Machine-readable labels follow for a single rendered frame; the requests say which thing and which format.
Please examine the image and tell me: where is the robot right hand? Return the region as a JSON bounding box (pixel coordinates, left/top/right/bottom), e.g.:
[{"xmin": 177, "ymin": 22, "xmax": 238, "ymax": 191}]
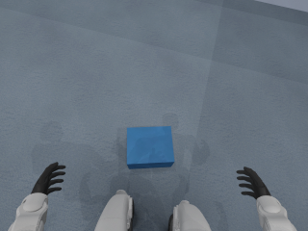
[{"xmin": 236, "ymin": 167, "xmax": 271, "ymax": 199}]

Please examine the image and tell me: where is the robot left shin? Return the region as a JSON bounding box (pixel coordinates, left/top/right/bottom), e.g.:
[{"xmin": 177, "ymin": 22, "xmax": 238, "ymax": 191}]
[{"xmin": 116, "ymin": 190, "xmax": 131, "ymax": 229}]

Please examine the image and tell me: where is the right robot thigh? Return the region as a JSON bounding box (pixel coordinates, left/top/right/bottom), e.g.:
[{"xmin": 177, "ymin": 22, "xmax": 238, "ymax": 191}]
[{"xmin": 172, "ymin": 203, "xmax": 212, "ymax": 231}]

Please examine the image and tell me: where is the left robot forearm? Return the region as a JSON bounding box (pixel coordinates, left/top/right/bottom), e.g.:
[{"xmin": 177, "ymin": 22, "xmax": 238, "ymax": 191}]
[{"xmin": 8, "ymin": 192, "xmax": 48, "ymax": 231}]

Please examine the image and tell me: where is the robot left hand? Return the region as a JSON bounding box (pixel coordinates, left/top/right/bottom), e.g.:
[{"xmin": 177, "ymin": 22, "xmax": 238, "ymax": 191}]
[{"xmin": 31, "ymin": 162, "xmax": 66, "ymax": 195}]

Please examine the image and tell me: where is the right robot forearm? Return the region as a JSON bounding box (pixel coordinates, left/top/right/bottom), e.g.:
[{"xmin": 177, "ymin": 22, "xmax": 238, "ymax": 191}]
[{"xmin": 256, "ymin": 195, "xmax": 297, "ymax": 231}]

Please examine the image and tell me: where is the carton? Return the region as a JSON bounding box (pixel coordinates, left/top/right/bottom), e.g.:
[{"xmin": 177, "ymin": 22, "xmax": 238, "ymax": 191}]
[{"xmin": 126, "ymin": 126, "xmax": 175, "ymax": 169}]

